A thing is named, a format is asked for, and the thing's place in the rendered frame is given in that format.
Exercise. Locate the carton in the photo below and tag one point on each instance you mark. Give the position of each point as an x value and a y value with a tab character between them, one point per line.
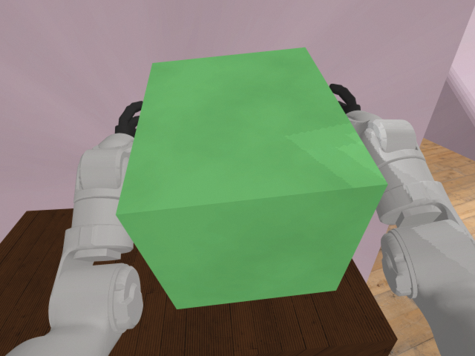
246	179

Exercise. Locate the pedestal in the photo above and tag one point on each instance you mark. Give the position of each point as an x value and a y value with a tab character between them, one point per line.
345	322

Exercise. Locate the right robot upper arm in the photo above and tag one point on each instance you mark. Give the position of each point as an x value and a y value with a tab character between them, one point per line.
434	264

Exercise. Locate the left robot hand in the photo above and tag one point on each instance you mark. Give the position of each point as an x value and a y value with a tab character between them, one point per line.
127	122

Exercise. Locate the left robot upper arm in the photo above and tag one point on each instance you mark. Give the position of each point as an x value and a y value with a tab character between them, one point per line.
90	308

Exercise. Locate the right robot hand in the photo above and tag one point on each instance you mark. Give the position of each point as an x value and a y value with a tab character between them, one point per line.
348	98

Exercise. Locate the left robot forearm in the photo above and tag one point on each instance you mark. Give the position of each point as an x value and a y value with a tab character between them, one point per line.
96	233

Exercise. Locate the right robot forearm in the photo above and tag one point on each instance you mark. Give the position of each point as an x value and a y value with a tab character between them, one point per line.
412	196

